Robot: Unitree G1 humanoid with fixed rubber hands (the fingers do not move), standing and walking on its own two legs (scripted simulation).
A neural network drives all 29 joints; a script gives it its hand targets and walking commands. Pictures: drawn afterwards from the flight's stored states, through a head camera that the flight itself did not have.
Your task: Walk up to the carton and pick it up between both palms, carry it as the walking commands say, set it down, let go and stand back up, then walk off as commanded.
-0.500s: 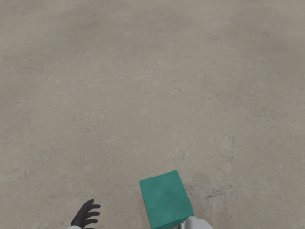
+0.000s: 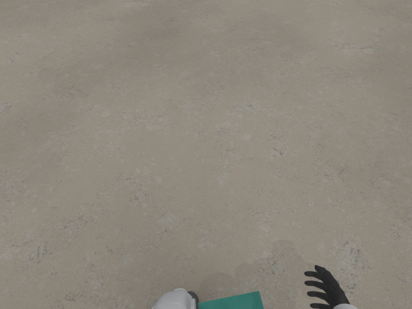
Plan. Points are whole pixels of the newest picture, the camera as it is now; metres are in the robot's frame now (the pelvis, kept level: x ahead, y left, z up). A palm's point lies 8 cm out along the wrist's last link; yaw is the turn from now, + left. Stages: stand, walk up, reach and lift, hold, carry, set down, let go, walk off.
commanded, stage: walk off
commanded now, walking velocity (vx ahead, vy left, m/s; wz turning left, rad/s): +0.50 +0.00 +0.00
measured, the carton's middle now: out of the picture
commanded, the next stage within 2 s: stand in 0.46 s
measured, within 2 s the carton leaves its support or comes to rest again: rests again in 0.96 s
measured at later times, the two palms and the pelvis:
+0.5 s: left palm (157, 192) +0.37 +0.19 -0.09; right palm out of the picture +0.03 -0.18 -0.08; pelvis +0.18 +0.00 +0.03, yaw -1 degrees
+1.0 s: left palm (128, 266) +0.20 +0.23 -0.14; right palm (341, 237) +0.31 -0.27 -0.13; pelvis +0.26 -0.02 +0.00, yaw -2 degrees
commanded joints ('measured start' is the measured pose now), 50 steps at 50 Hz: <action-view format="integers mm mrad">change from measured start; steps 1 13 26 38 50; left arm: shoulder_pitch -32 -257 -664 -213 -121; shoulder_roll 121 35 -1 119 42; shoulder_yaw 12 33 21 35 -13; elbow -58 -151 -249 -61 -53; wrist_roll -9 5 -11 1 -28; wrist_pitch -2 78 31 32 89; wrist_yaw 5 -29 -27 38 44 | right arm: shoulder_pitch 441 442 779 411 403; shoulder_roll -171 -56 -43 9 -128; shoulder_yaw -57 -2 10 1 -13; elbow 96 161 265 160 144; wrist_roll -24 9 -14 16 12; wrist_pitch -30 -83 -56 -22 13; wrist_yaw -25 -32 -73 -63 -53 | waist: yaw -233 -71 -227 -10 -142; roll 47 100 154 -166 204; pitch -162 -61 -28 -75 -161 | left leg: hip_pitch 568 386 760 -280 392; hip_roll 108 165 174 37 339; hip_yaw -140 -181 -150 -84 -307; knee -96 -361 -213 461 -213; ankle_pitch -75 308 820 -374 688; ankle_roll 76 57 49 -80 208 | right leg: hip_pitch -330 -612 -707 194 -324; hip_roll -131 -61 71 -313 -38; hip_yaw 18 123 30 174 119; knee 440 726 333 29 496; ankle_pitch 520 204 30 1352 -305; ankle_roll -90 -11 -6 -159 8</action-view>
